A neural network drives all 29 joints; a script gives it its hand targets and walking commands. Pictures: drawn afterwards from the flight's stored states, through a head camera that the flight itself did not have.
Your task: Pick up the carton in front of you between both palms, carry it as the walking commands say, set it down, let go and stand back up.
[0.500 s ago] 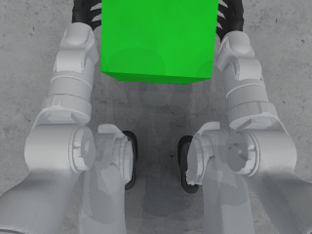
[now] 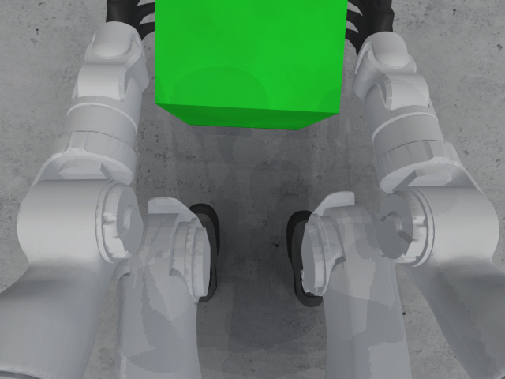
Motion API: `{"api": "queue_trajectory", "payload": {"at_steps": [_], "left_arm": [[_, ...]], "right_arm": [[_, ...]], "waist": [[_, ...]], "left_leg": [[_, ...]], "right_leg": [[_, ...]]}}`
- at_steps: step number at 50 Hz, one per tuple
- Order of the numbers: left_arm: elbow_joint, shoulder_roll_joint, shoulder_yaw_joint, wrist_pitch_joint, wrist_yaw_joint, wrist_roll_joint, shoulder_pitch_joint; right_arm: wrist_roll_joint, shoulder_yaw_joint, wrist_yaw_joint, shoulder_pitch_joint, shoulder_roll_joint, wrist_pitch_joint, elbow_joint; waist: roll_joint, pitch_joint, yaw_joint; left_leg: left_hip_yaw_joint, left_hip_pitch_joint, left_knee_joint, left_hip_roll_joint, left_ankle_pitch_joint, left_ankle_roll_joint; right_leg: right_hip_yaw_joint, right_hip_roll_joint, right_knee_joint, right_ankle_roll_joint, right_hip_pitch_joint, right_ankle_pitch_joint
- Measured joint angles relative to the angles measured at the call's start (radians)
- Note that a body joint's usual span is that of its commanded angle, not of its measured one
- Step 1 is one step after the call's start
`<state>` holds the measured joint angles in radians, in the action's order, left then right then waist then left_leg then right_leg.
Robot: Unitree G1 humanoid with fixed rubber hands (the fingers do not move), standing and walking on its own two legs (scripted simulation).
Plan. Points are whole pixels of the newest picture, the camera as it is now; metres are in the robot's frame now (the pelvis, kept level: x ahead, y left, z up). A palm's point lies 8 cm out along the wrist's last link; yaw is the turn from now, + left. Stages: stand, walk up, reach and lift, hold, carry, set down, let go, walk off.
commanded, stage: set down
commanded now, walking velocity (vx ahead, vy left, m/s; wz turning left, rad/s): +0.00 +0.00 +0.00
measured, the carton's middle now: (248, 52) +0.52 +0.02 -0.23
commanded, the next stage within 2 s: let go in 1.74 s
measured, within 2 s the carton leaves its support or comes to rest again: neither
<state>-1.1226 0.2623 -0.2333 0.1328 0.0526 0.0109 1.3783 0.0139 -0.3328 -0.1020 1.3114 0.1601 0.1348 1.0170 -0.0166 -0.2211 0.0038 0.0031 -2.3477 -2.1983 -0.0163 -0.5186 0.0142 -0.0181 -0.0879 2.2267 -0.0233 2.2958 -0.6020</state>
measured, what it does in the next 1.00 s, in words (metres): rises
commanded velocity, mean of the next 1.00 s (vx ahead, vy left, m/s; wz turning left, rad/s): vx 0.00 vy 0.00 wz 0.00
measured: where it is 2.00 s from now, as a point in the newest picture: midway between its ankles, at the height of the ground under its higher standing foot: (255, 271)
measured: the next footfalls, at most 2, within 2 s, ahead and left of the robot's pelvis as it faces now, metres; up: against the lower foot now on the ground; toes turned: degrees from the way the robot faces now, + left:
none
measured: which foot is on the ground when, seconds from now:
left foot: down 0.00-1.00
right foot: down 0.00-1.00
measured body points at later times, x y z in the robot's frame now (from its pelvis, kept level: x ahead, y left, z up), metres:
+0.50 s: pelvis -0.01 +0.00 +0.00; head +0.35 +0.02 +0.27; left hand +0.53 +0.19 -0.18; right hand +0.53 -0.15 -0.17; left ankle +0.12 +0.11 -0.32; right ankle +0.10 -0.11 -0.32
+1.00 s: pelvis +0.01 +0.00 +0.05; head +0.34 +0.02 +0.36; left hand +0.53 +0.22 -0.08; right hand +0.53 -0.17 -0.08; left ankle +0.12 +0.11 -0.32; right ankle +0.10 -0.11 -0.32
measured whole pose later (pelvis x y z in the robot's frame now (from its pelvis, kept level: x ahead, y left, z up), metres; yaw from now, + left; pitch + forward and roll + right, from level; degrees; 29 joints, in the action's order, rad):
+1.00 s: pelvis +0.01 +0.00 +0.05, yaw +1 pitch +40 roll -1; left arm -0.94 0.35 -0.17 0.09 0.06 -0.13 1.18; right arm -0.16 -0.18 -0.14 1.12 0.24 0.10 0.85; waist -0.02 -0.12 -0.01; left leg 0.01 -2.19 -2.04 -0.02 -0.55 0.00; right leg -0.01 -0.08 2.07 -0.01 2.15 -0.62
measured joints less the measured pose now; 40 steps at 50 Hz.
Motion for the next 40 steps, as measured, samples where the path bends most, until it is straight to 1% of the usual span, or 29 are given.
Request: {"api": "queue_trajectory", "payload": {"at_steps": [15, 19, 22, 24, 26, 28, 31, 33, 36, 40], "left_arm": [[-0.015, 0.011, -0.067, -0.011, -0.062, 0.063, 0.029], [-0.024, 0.016, -0.066, -0.025, -0.067, 0.065, 0.035], [-0.052, 0.027, -0.060, -0.055, -0.063, 0.054, 0.044], [-0.085, 0.046, -0.027, -0.078, -0.039, 0.023, 0.044], [-0.107, 0.074, 0.014, -0.101, -0.008, -0.035, 0.032], [-0.108, 0.102, 0.058, -0.122, 0.012, -0.098, 0.009], [-0.078, 0.137, 0.118, -0.139, 0.022, -0.182, -0.030], [-0.048, 0.153, 0.147, -0.140, 0.023, -0.223, -0.048], [-0.005, 0.165, 0.171, -0.134, 0.023, -0.258, -0.059], [0.059, 0.157, 0.167, -0.115, 0.026, -0.259, -0.072]], "right_arm": [[0.063, -0.066, 0.064, 0.036, 0.004, -0.014, 0.024], [0.071, -0.070, 0.070, 0.042, 0.006, -0.019, 0.028], [0.063, -0.051, 0.066, 0.049, 0.015, -0.047, 0.050], [0.027, 0.006, 0.045, 0.047, 0.034, -0.068, 0.080], [-0.035, 0.063, 0.018, 0.034, 0.062, -0.089, 0.102], [-0.098, 0.111, 0.001, 0.013, 0.091, -0.107, 0.108], [-0.178, 0.175, -0.010, -0.017, 0.127, -0.124, 0.088], [-0.219, 0.207, -0.014, -0.031, 0.142, -0.126, 0.063], [-0.258, 0.237, -0.020, -0.043, 0.155, -0.121, 0.020], [-0.273, 0.244, -0.030, -0.069, 0.153, -0.102, -0.049]], "waist": [[-0.005, -0.045, -0.001], [-0.006, -0.056, -0.001], [-0.008, -0.077, -0.003], [-0.007, -0.097, -0.006], [-0.006, -0.116, -0.006], [-0.004, -0.130, -0.006], [-0.002, -0.143, -0.007], [0.000, -0.145, -0.009], [0.001, -0.133, -0.011], [-0.001, -0.100, -0.011]], "left_leg": [[0.003, 0.020, 0.001, 0.000, 0.006, -0.001], [0.002, 0.026, 0.000, 0.001, 0.006, -0.001], [0.002, 0.034, -0.003, 0.001, 0.006, -0.003], [0.003, 0.042, -0.006, 0.001, 0.005, -0.003], [0.002, 0.049, -0.007, 0.001, 0.002, -0.003], [-0.002, 0.054, -0.009, 0.000, -0.001, -0.001], [-0.006, 0.059, -0.015, -0.001, -0.007, 0.000], [-0.007, 0.060, -0.019, -0.002, -0.011, 0.001], [-0.006, 0.056, -0.023, -0.002, -0.014, 0.000], [-0.002, 0.062, -0.014, -0.003, -0.018, -0.003]], "right_leg": [[-0.002, -0.002, -0.002, 0.002, -0.018, 0.008], [-0.001, -0.003, -0.001, -0.001, -0.024, 0.009], [-0.001, -0.004, 0.001, -0.005, -0.034, 0.009], [-0.001, -0.004, 0.003, -0.007, -0.043, 0.007], [0.000, -0.003, 0.005, -0.008, -0.050, 0.004], [0.003, -0.002, 0.008, -0.008, -0.055, -0.001], [0.006, 0.000, 0.016, -0.007, -0.060, -0.010], [0.006, 0.001, 0.022, -0.006, -0.061, -0.014], [0.004, 0.002, 0.026, -0.005, -0.058, -0.018], [0.001, 0.003, 0.016, -0.001, -0.064, -0.021]]}}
